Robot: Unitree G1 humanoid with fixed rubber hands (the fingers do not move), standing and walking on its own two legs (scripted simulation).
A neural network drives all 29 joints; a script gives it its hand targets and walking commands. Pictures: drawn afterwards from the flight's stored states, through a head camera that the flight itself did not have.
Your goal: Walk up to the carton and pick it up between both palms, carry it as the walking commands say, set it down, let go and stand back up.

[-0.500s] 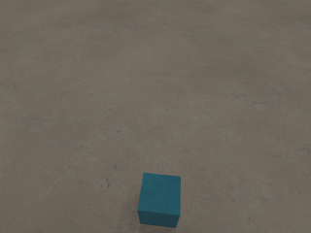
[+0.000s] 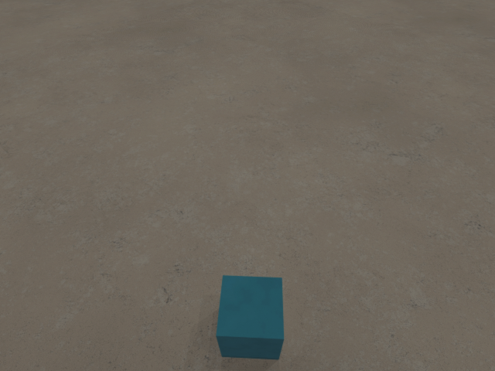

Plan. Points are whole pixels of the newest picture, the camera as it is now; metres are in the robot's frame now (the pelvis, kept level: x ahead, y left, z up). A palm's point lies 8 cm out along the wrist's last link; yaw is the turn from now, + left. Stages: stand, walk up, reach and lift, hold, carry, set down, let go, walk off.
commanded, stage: walk up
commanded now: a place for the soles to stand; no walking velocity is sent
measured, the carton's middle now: (251, 318) +0.44 +0.01 -0.65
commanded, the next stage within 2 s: none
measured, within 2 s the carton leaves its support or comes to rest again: neither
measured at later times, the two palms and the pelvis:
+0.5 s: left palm out of the picture +0.09 +0.27 -0.13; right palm out of the picture +0.04 -0.25 -0.13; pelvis +0.04 +0.02 -0.01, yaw -4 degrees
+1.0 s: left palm out of the picture +0.12 +0.29 -0.14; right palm out of the picture +0.04 -0.22 -0.13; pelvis +0.03 +0.04 -0.01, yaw -6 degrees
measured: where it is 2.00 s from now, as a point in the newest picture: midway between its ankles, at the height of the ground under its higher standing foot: outside the picture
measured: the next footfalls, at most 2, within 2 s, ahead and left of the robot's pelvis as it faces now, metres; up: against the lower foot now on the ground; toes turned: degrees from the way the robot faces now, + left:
none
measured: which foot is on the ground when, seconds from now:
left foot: down 0.00-1.00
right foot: down 0.00-1.00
